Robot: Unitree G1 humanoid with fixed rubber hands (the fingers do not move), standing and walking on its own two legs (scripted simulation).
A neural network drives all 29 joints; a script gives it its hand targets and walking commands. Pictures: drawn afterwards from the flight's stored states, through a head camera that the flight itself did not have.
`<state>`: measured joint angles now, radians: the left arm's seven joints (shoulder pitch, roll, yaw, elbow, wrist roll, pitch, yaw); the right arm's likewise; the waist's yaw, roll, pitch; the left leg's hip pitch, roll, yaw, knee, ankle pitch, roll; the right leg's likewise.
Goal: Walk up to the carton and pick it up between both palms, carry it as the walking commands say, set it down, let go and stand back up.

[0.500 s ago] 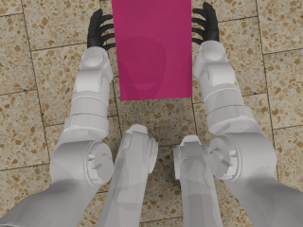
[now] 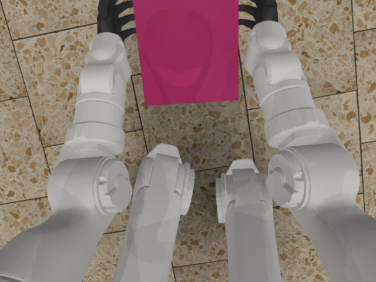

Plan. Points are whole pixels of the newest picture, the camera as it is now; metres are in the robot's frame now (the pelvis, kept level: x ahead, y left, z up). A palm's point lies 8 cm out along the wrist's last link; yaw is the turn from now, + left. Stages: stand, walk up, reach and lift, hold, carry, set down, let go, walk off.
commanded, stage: set down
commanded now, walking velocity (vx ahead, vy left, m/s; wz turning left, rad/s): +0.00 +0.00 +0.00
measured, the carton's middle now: (187, 22) +0.56 +0.10 -0.26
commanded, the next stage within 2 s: none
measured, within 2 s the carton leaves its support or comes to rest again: rests again in 1.22 s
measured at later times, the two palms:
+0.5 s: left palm (112, 36) +0.49 +0.22 -0.17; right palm (263, 23) +0.55 -0.03 -0.17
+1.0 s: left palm (113, 33) +0.50 +0.22 -0.18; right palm (262, 20) +0.55 -0.03 -0.17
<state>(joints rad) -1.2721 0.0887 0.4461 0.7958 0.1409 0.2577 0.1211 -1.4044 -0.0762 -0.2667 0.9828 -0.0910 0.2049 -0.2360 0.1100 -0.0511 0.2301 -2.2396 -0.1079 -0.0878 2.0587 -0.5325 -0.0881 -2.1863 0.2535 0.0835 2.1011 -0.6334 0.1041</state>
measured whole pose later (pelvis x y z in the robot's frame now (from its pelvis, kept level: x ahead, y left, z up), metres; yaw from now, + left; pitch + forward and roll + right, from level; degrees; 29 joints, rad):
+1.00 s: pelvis +0.00 -0.01 -0.01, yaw +1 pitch +40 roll +1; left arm -1.32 0.11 0.51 0.87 0.18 0.22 0.02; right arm -1.46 -0.10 -0.30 1.05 -0.15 0.18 -0.16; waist 0.12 -0.06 0.27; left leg -2.25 -0.07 -0.07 2.11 -0.56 -0.09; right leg -2.21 0.22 0.06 2.16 -0.64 0.06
